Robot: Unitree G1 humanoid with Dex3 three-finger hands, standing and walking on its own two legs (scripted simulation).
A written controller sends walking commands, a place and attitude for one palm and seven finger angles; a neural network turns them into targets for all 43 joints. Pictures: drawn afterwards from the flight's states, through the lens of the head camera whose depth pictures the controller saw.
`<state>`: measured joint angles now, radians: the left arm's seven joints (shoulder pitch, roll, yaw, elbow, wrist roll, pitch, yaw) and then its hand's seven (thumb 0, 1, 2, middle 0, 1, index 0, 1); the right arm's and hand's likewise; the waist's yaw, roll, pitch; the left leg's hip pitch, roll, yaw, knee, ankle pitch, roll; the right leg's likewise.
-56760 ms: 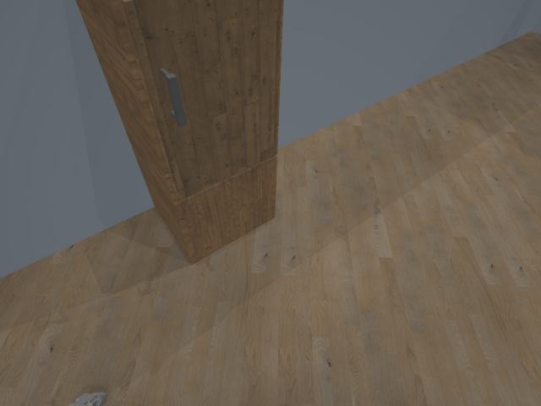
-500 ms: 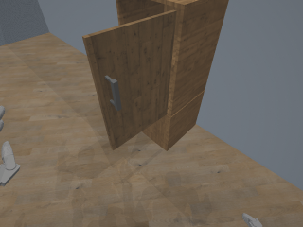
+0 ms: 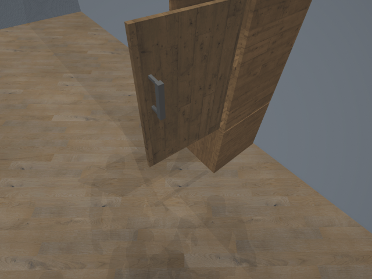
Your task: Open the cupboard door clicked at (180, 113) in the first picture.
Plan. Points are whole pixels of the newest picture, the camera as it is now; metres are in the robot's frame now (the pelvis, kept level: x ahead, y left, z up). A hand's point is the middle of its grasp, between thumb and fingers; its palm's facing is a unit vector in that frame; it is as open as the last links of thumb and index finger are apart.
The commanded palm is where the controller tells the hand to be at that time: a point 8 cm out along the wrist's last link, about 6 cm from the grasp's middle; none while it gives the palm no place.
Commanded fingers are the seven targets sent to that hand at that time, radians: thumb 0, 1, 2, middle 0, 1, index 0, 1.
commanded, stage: let the arm hang, fingers relaxed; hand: left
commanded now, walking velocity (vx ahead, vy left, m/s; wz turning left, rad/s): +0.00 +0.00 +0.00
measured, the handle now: (156, 97) +0.59 +0.13 +0.04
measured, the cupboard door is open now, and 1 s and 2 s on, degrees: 86 86 86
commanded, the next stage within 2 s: look to check the result in 0.74 s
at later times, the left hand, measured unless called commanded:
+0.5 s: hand out of the picture +0.01 +0.20 -0.17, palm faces +0.01 -0.97 -0.23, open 7.4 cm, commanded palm none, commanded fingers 0.00 0.90 0.90 -0.20 -0.30 -0.20 -0.30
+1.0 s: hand out of the picture +0.05 +0.23 -0.16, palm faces -0.01 -0.96 -0.28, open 7.4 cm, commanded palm none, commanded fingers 0.00 0.90 0.90 -0.20 -0.30 -0.20 -0.30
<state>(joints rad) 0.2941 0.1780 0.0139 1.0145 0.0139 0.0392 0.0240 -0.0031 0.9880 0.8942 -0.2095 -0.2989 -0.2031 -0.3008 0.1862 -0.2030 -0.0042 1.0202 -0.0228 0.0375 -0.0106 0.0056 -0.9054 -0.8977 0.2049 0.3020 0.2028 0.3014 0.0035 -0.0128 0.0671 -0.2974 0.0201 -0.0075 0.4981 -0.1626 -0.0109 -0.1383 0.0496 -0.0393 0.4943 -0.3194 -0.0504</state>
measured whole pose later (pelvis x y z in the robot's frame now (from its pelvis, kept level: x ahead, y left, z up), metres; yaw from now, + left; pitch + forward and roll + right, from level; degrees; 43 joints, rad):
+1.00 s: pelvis +0.01 +0.01 +0.01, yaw -1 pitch -2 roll +0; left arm 0.19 0.24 0.02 1.15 0.01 -0.01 0.02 0.00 0.90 0.90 -0.20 -0.30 -0.20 -0.30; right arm 0.15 -0.25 -0.02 1.14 -0.02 0.02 -0.02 0.00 -0.91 -0.90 0.20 0.30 0.20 0.30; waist -0.01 0.02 0.07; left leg -0.21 0.00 0.02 0.36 -0.11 0.01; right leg -0.06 0.03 -0.01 0.36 -0.26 -0.03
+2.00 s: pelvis +0.03 +0.01 +0.01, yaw -2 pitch -1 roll +0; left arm 0.15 0.28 0.01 1.14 0.01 -0.01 0.01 0.00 0.90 0.90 -0.20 -0.30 -0.20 -0.30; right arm 0.11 -0.28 -0.01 1.15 -0.01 0.01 -0.01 0.00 -0.90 -0.90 0.21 0.30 0.20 0.30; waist -0.01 0.00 0.07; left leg -0.17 0.00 0.04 0.32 -0.13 0.00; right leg -0.01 0.03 0.00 0.30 -0.26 -0.03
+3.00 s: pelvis +0.04 +0.00 +0.01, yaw -2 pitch -2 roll +1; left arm 0.17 0.26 0.01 1.14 0.01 -0.01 0.02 0.00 0.90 0.90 -0.20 -0.30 -0.20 -0.30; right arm 0.13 -0.27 -0.01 1.15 -0.01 0.01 -0.02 0.00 -0.90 -0.90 0.21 0.30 0.20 0.30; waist -0.01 0.00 0.06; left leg -0.16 0.02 0.04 0.33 -0.14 -0.01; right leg 0.00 0.04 0.01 0.29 -0.26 -0.05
